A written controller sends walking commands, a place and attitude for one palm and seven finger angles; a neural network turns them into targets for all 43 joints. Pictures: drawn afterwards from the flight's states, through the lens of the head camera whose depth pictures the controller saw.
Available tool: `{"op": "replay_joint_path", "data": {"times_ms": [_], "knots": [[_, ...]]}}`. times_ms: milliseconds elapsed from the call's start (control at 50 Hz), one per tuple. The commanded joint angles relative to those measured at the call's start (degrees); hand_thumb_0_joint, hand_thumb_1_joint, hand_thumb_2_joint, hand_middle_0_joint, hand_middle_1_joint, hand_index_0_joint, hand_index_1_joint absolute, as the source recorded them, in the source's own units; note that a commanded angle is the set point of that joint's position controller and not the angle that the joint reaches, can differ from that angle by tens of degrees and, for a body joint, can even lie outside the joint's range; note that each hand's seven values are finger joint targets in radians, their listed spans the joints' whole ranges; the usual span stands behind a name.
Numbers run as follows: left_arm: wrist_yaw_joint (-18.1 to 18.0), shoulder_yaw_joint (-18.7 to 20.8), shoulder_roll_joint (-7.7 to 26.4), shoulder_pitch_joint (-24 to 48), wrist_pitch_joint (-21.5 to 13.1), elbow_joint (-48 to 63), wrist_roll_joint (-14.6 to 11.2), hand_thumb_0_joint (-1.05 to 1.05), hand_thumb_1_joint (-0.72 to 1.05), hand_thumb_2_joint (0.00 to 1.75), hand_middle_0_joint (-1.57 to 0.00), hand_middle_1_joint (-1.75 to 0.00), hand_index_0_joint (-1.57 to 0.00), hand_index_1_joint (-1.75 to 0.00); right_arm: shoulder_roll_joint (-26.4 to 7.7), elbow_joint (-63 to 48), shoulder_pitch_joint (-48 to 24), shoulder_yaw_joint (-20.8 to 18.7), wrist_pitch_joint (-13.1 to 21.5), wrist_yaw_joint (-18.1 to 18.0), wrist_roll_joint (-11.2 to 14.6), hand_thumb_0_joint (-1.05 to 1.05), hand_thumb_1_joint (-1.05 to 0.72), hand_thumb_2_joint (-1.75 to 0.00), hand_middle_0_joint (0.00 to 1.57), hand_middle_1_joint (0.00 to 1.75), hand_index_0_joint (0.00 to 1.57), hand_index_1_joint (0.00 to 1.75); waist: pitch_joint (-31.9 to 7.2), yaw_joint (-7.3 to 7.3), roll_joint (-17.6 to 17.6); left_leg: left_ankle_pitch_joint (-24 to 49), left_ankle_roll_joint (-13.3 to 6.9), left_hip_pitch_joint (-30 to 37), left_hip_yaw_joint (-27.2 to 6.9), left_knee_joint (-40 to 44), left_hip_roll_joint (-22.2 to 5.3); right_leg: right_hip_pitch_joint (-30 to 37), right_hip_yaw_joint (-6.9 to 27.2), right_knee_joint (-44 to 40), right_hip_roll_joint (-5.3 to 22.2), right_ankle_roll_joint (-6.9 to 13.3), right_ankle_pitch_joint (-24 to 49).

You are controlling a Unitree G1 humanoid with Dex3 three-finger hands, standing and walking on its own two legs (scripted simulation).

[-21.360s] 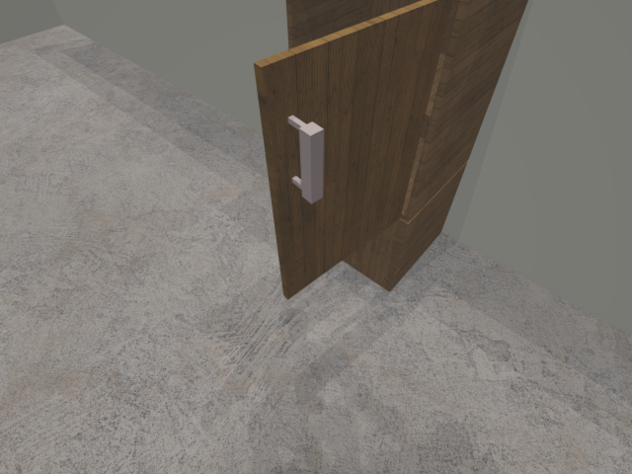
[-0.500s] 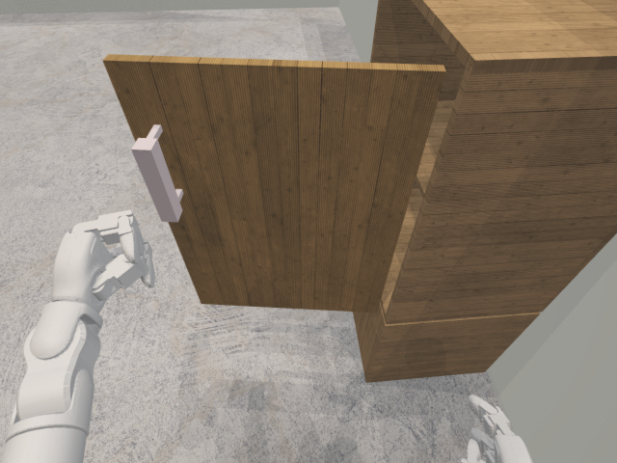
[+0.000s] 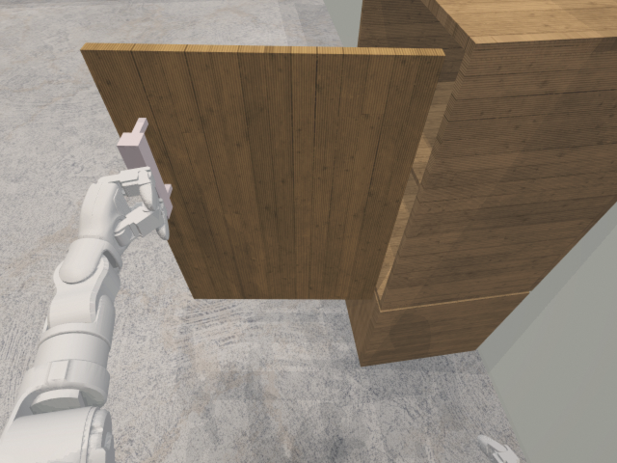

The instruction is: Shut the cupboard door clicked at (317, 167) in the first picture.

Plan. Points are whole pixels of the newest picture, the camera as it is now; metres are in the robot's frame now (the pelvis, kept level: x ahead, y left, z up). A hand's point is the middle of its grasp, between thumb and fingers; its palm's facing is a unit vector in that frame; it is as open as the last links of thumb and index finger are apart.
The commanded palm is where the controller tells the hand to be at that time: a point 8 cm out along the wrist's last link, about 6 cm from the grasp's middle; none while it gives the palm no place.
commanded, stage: bring the fist close to the handle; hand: left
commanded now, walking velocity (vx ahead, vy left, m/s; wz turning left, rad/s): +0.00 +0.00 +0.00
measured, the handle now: (152, 169) +0.49 +0.24 +0.11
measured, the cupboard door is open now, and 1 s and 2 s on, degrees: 82 76 64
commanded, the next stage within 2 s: push the door shut along its arc in 0.30 s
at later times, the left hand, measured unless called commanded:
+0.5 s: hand (161, 216) +0.39 +0.20 +0.12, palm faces +0.04 -1.00 -0.02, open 3.1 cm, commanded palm +0.37 +0.24 +0.11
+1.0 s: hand (178, 178) +0.45 +0.19 +0.12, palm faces -0.09 -1.00 -0.01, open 3.1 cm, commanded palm +0.45 +0.23 +0.11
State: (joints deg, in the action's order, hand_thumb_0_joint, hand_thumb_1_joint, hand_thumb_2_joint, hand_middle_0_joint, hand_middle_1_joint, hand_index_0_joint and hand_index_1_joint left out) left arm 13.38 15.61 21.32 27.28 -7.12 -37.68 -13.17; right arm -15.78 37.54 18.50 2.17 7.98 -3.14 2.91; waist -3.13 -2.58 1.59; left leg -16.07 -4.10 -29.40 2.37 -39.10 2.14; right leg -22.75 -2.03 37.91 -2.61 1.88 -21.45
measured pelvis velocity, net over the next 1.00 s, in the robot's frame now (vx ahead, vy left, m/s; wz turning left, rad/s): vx -0.01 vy -0.02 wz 0.01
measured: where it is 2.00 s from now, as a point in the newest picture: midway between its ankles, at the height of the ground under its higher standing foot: outside the picture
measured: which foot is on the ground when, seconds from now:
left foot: down 0.00-1.00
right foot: down 0.00-1.00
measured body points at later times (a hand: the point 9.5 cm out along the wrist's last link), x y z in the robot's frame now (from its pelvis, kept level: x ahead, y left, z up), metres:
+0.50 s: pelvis -0.01 -0.01 +0.00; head +0.01 -0.01 +0.45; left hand +0.38 +0.25 +0.12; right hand +0.11 -0.26 -0.10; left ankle +0.04 +0.07 -0.72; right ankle -0.03 -0.10 -0.72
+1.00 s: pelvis -0.01 -0.02 -0.01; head +0.06 -0.01 +0.43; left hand +0.45 +0.24 +0.13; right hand +0.03 -0.30 -0.12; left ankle +0.04 +0.07 -0.72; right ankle -0.03 -0.10 -0.72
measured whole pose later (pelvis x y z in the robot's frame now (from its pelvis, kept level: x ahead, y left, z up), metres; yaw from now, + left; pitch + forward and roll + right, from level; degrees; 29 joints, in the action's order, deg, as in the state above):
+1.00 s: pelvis -0.01 -0.02 -0.01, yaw +1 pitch +11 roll -2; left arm 23.3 17.0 30.1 47.9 -15.1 -63.2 -12.5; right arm -17.9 40.2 21.7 1.8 4.2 -3.1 3.1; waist -3.4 -6.1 1.3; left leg -16.8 -2.9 -38.2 0.9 -44.0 1.0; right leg -31.2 -3.7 42.6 -3.7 3.2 -22.5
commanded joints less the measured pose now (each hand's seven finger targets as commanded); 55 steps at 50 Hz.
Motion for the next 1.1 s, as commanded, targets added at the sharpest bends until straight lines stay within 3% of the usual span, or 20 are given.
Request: {"op": "replay_joint_path", "data": {"times_ms": [0,40,100,120,140,200,220,300,320,400,420,480,520,620,700,820,880,940,1020,1080], "knots": [[-0.02,2.05,9.15,17.27,-7.63,17.57,-1.35,0.0,0.9,0.9,-1.3,-1.5,-1.3,-1.5,-8.31,-7.81,-0.73,-4.07,2.54,-0.07,0.02,0.0,-0.9,-0.9,0.2,0.3,0.2,0.3,-20.6,1.46,2.49,19.51,3.21,23.89,-7.59,3.59,-3.8,-4.09,0.14,-4.01,0.47,-0.05,16.93],[-0.68,2.02,9.32,16.98,-8.06,16.28,-1.12,0.0,0.9,0.9,-1.3,-1.5,-1.3,-1.5,-8.48,-7.35,-0.79,-4.1,2.02,-0.07,0.15,0.0,-0.9,-0.9,0.2,0.3,0.2,0.3,-17.41,0.79,0.07,17.09,2.74,21.29,-7.13,4.12,-3.8,-4.24,0.23,-4.39,0.41,-0.3,16.37],[-1.75,1.88,9.13,18.29,-7.28,15.55,-0.4,0.0,0.9,0.9,-1.3,-1.5,-1.3,-1.5,-8.48,-7.1,-1.21,-4.07,1.56,-0.04,0.26,0.0,-0.9,-0.9,0.2,0.3,0.2,0.3,-14.8,0.48,1.38,12.39,2.66,19.74,-7.09,5.31,-3.53,-5.15,0.28,-4.89,0.55,-0.25,13.56],[-2.27,4.15,11.89,17.35,-7.08,15.64,-0.15,0.0,0.9,0.9,-1.3,-1.5,-1.3,-1.5,-8.75,-7.16,-1.0,-4.27,1.27,-0.21,0.18,0.0,-0.9,-0.9,0.2,0.3,0.2,0.3,-15.05,1.17,0.08,12.09,2.36,18.93,-6.62,5.27,-3.49,-3.48,0.61,-5.22,0.66,-0.23,13.75],[-2.5,4.16,12.05,16.98,-7.05,16.75,0.25,0.0,0.9,0.9,-1.3,-1.5,-1.3,-1.5,-8.56,-7.53,-1.52,-4.1,1.13,-0.18,0.26,0.0,-0.9,-0.9,0.2,0.3,0.2,0.3,-15.8,1.49,2.43,12.86,2.48,19.49,-6.56,5.52,-3.37,-3.16,0.72,-4.95,0.73,-0.07,14.29],[-2.72,1.65,9.69,19.63,-7.5,18.7,0.55,0.0,0.9,0.9,-1.3,-1.5,-1.3,-1.5,-8.03,-7.55,-1.89,-3.9,1.17,-0.27,0.19,0.0,-0.9,-0.9,0.2,0.3,0.2,0.3,-16.6,0.76,4.18,11.68,2.74,21.57,-6.98,5.84,-3.64,-4.33,0.58,-5.23,0.6,-0.08,12.75],[-2.91,2.52,10.84,19.1,-7.65,18.03,0.36,0.0,0.9,0.9,-1.3,-1.5,-1.3,-1.5,-8.22,-7.51,-1.62,-3.93,1.06,-0.44,0.14,0.0,-0.9,-0.9,0.2,0.3,0.2,0.3,-16.25,0.64,1.67,10.76,2.4,20.81,-6.92,5.78,-3.7,-3.52,0.66,-5.68,0.54,-0.15,12.27],[-2.19,2.08,10.14,21.61,-7.89,14.01,-0.39,0.0,0.9,0.9,-1.3,-1.5,-1.3,-1.5,-8.18,-6.8,-2.45,-3.51,1.28,-0.81,0.38,0.0,-0.9,-0.9,0.2,0.3,0.2,0.3,-13.41,-0.03,1.15,6.51,2.17,18.94,-6.77,6.42,-3.35,-4.44,0.94,-6.47,0.48,-0.13,10.15],[-2.1,4.42,12.82,19.75,-7.83,12.65,-0.43,0.0,0.9,0.9,-1.3,-1.5,-1.3,-1.5,-8.6,-6.79,-2.08,-3.67,0.97,-1.02,0.36,0.0,-0.9,-0.9,0.2,0.3,0.2,0.3,-13.94,0.56,-0.23,6.32,1.82,17.92,-6.18,6.05,-3.13,-3.02,1.32,-6.8,0.66,-0.2,10.34],[-0.13,1.45,10.06,20.62,-6.66,8.65,-0.47,0.0,0.9,0.9,-1.3,-1.5,-1.3,-1.5,-8.25,-7.01,-2.38,-3.3,0.95,-0.95,0.73,0.0,-0.9,-0.9,0.2,0.3,0.2,0.3,-12.84,0.07,-0.09,5.64,1.67,16.33,-5.5,5.74,-2.6,-3.63,1.69,-6.82,1.01,-0.41,11.12],[0.23,2.43,12.27,22.16,-6.71,7.75,-0.35,0.0,0.9,0.9,-1.3,-1.5,-1.3,-1.5,-8.69,-6.73,-1.85,-3.36,0.59,-1.18,0.79,0.0,-0.9,-0.9,0.2,0.3,0.2,0.3,-12.9,-0.59,-1.72,5.79,1.33,15.78,-5.33,5.25,-2.64,-3.07,2.05,-6.95,1.22,-0.61,11.5],[1.94,-0.56,10.89,30.38,-7.46,6.77,-0.29,0.0,0.9,0.9,-1.3,-1.5,-1.3,-1.5,-8.48,-6.44,-2.11,-3.09,0.62,-1.33,1.0,0.0,-0.9,-0.9,0.2,0.3,0.2,0.3,-12.19,-2.0,0.94,4.81,1.43,16.22,-5.61,4.8,-2.5,-5.79,2.2,-6.77,1.23,-0.52,10.58],[2.45,-0.66,12.11,35.34,-8.48,6.01,-0.34,0.0,0.9,0.9,-1.3,-1.5,-1.3,-1.5,-8.87,-5.77,-1.26,-3.13,0.64,-1.48,0.76,0.0,-0.9,-0.9,0.2,0.3,0.2,0.3,-13.56,-2.97,0.56,4.94,1.16,16.85,-5.81,3.88,-2.44,-6.39,2.56,-6.53,1.33,-0.63,10.37],[4.09,3.03,17.13,37.0,-10.35,-0.3,-0.47,0.0,0.9,0.9,-1.3,-1.5,-1.3,-1.5,-9.39,-4.94,0.21,-3.07,0.29,-1.45,0.51,0.0,-0.9,-0.9,0.2,0.3,0.2,0.3,-18.55,-2.2,0.3,6.95,1.16,15.15,-5.42,2.5,-2.22,-3.71,3.28,-4.98,1.62,-0.66,12.87],[6.21,4.09,19.57,38.45,-9.44,-8.59,0.41,0.0,0.9,0.9,-1.3,-1.5,-1.3,-1.5,-9.97,-4.26,1.92,-3.15,-0.44,-1.19,0.62,0.0,-0.9,-0.9,0.2,0.3,0.2,0.3,-17.21,-2.58,0.0,7.44,1.15,10.82,-5.19,1.46,-2.08,-4.16,3.78,-4.15,1.89,-0.83,14.86],[9.23,3.21,20.21,43.12,-10.34,-10.84,-0.06,0.0,0.9,0.9,-1.3,-1.5,-1.3,-1.5,-10.84,-4.13,4.41,-3.83,-1.35,-0.9,0.5,0.0,-0.9,-0.9,0.2,0.3,0.2,0.3,-19.68,-4.03,-0.21,8.97,0.78,9.92,-4.99,-0.55,-2.16,-5.12,4.23,-3.08,1.73,-1.22,16.57],[10.43,0.04,17.38,46.9,-10.65,-12.64,0.09,0.0,0.9,0.9,-1.3,-1.5,-1.3,-1.5,-10.79,-3.27,5.01,-3.87,-1.46,-0.79,0.46,0.0,-0.9,-0.9,0.2,0.3,0.2,0.3,-18.25,-5.6,1.68,7.56,0.94,10.4,-5.49,-1.21,-2.25,-9.29,3.74,-2.98,1.23,-1.06,14.06],[10.95,2.33,21.21,48.04,-10.7,-15.1,0.34,0.0,0.9,0.9,-1.3,-1.5,-1.3,-1.5,-11.61,-2.54,6.14,-4.07,-2.04,-0.97,0.4,0.0,-0.9,-0.9,0.2,0.3,0.2,0.3,-18.95,-6.01,-0.28,7.06,0.71,8.14,-5.75,-1.8,-2.43,-9.09,4.0,-2.54,1.22,-1.16,13.64],[11.84,-0.9,18.21,55.09,-10.68,-16.05,0.81,0.0,0.9,0.9,-1.3,-1.5,-1.3,-1.5,-11.83,-1.21,7.79,-4.33,-1.78,-0.98,0.25,0.0,-0.9,-0.9,0.2,0.3,0.2,0.3,-20.38,-8.11,3.39,6.85,0.73,10.97,-6.82,-2.76,-2.71,-14.45,3.21,-2.02,0.8,-1.01,10.57],[12.06,0.64,21.3,55.78,-9.76,-19.69,1.4,0.0,0.9,0.9,-1.3,-1.5,-1.3,-1.5,-12.38,-0.42,8.68,-4.19,-1.89,-1.03,0.09,0.0,-0.9,-0.9,0.2,0.3,0.2,0.3,-20.89,-8.38,3.04,6.17,0.87,9.39,-7.16,-3.27,-2.93,-15.13,3.25,-1.75,0.67,-0.83,9.54]]}}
